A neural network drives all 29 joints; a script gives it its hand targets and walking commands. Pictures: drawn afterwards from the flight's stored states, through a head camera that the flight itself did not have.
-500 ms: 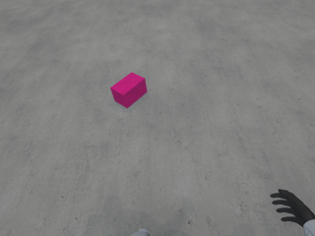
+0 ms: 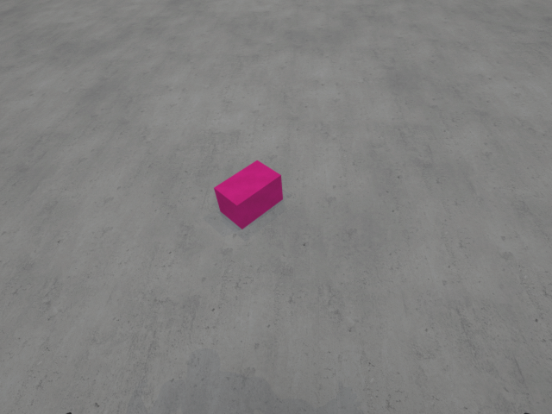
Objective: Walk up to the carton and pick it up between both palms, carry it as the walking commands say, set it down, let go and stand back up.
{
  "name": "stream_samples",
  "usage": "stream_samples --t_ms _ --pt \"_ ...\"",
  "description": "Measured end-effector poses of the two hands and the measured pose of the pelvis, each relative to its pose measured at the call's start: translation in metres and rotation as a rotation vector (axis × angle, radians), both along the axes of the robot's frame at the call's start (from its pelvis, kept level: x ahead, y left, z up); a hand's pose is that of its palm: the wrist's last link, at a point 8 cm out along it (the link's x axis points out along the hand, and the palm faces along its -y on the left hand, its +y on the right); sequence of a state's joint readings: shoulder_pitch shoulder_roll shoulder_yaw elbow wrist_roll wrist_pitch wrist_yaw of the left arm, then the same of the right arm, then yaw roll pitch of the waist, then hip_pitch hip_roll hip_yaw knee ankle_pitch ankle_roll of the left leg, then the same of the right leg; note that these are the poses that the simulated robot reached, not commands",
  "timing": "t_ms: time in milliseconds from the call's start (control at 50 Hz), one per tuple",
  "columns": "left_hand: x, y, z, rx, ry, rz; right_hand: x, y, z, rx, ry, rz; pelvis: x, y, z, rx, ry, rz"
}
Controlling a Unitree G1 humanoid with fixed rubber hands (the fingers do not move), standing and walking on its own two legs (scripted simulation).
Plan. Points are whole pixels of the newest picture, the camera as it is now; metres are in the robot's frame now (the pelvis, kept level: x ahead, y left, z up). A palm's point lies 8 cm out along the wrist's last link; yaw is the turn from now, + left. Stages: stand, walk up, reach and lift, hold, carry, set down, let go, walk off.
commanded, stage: walk up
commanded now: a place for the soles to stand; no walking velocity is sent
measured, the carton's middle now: (249, 193) +1.25 +0.14 -0.67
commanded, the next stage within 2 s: none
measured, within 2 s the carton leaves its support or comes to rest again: neither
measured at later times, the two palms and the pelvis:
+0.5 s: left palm (62, 357) +0.28 +0.38 -0.07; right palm (464, 295) +0.31 -0.29 -0.05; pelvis +0.21 +0.05 +0.01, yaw +3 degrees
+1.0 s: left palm (64, 284) +0.42 +0.43 -0.08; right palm (394, 198) +0.55 -0.25 -0.05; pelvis +0.40 +0.08 +0.00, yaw +3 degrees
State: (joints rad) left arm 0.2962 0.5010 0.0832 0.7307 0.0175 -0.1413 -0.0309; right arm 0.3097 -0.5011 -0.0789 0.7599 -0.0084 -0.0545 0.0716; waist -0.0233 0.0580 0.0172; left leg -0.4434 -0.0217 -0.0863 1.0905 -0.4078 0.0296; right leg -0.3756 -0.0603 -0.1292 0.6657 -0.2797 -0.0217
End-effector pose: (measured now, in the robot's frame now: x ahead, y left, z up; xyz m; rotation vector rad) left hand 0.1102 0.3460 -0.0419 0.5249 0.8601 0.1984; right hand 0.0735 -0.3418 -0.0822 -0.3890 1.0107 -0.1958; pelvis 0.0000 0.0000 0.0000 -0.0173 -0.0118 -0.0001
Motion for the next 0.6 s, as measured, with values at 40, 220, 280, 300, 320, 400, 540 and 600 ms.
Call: stream_samples --t_ms 40,220,280,300,320,400,540,600 --pt "0.001 0.007 0.007 0.007 0.007 0.043 0.034 0.007 0.004 0.012 -0.006 0.046 0.017 0.001 0.006 -0.005 0.001 0.019" --pt "0.002 0.048 -0.003 -0.003 0.154 0.18 0.202 0.055 0.031 0.025 -0.115 0.205 0.099 0.025 0.012 -0.002 0.002 0.056" --pt "0.022 0.058 -0.023 -0.026 0.196 0.19 0.243 0.066 0.034 -0.021 -0.171 0.215 0.127 0.042 0.001 0.004 -0.001 0.056" --pt "0.032 0.057 -0.027 -0.038 0.2 0.187 0.249 0.068 0.035 -0.027 -0.178 0.2 0.134 0.045 0.0 0.006 -0.001 0.056" --pt "0.045 0.055 -0.03 -0.052 0.199 0.18 0.252 0.068 0.037 -0.031 -0.178 0.182 0.142 0.046 0.002 0.01 -0.002 0.055" --pt "0.099 0.045 -0.035 -0.102 0.181 0.133 0.249 0.065 0.042 -0.047 -0.126 0.119 0.175 0.05 0.01 0.025 0.0 0.052" --pt "0.198 0.029 -0.028 -0.12 0.149 0.047 0.238 0.044 0.03 -0.047 -0.009 0.032 0.231 0.046 0.013 0.035 -0.002 0.043" --pt "0.243 0.026 -0.022 -0.088 0.102 0.026 0.25 0.033 0.015 -0.036 0.019 0.009 0.26 0.038 0.005 0.037 -0.005 0.041"
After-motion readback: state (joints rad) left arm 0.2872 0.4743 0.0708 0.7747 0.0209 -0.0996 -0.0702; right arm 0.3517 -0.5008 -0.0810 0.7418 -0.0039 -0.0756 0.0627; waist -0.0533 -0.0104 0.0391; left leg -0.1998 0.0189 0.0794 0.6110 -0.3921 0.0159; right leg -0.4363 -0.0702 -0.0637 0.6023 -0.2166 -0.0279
